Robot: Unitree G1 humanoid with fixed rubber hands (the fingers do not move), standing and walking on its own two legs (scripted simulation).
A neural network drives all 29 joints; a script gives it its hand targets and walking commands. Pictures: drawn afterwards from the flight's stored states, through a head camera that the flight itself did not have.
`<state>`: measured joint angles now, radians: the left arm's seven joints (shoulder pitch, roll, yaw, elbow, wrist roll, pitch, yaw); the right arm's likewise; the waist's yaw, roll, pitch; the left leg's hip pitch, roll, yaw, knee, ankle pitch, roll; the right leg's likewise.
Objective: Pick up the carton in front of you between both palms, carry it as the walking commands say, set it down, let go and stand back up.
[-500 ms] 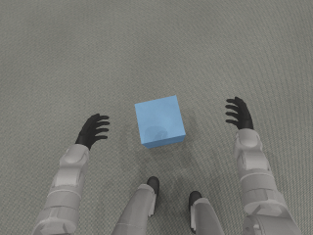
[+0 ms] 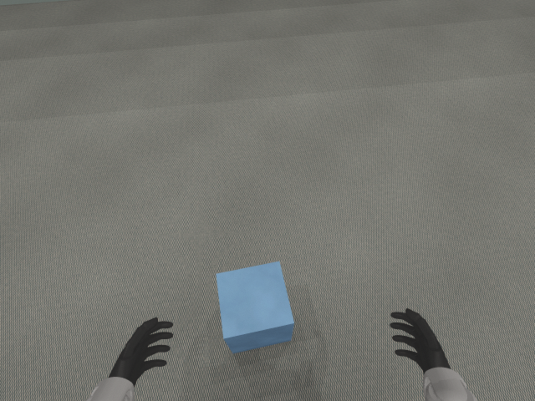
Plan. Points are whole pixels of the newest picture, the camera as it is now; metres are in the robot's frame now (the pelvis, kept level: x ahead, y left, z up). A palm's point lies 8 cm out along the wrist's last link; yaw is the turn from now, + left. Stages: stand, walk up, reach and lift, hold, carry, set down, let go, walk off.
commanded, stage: let go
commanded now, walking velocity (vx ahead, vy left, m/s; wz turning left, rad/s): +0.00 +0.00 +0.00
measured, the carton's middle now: (255, 308) +0.43 +0.10 -0.65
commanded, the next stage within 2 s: stand in 0.54 s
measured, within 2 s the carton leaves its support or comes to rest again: neither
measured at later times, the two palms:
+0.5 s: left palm (118, 373) +0.16 +0.24 -0.06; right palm out of the picture +0.15 -0.22 -0.07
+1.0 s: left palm (91, 379) +0.15 +0.30 -0.11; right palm out of the picture +0.12 -0.27 -0.08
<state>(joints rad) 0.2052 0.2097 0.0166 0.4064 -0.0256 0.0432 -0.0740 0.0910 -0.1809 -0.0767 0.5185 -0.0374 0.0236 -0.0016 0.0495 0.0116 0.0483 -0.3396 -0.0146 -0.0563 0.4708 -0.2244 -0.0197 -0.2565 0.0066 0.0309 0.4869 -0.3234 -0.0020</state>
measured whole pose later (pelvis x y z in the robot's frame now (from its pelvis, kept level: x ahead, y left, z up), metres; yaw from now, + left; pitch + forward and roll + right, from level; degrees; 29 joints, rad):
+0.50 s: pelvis +0.00 +0.01 +0.00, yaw +0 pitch -3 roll +0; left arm 0.22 0.23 0.02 0.38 0.02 0.21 -0.01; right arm 0.22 -0.20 -0.02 0.47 0.00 0.09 0.03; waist 0.01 -0.02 0.06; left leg -0.18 -0.02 -0.05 0.49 -0.25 -0.01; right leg -0.08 0.00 0.04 0.48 -0.34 0.00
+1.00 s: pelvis +0.01 +0.03 +0.00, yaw -2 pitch +0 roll +0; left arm 0.20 0.35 0.03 0.73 0.04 0.01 0.03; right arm 0.18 -0.32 -0.05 0.77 -0.04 0.01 -0.02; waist -0.01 -0.06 0.01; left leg -0.24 -0.02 -0.01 0.54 -0.31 0.02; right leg -0.14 0.00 0.08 0.49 -0.35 0.03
